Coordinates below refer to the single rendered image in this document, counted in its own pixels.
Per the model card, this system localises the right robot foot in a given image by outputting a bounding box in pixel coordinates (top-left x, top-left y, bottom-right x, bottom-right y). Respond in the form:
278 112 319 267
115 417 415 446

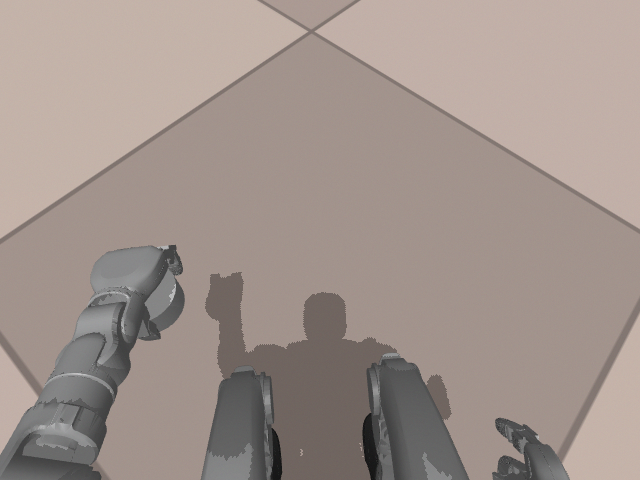
363 413 379 480

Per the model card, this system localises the left robot hand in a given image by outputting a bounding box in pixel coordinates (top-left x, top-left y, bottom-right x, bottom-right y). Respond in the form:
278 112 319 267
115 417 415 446
90 245 183 341

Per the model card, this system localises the right robot hand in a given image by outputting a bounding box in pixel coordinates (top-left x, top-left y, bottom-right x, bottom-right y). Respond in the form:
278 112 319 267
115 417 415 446
492 418 570 480

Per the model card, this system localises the left robot arm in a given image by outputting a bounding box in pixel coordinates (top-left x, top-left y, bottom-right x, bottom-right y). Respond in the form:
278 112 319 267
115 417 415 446
0 287 145 480

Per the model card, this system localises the tin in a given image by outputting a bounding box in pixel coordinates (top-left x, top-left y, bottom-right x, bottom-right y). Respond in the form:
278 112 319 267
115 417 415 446
145 269 185 332

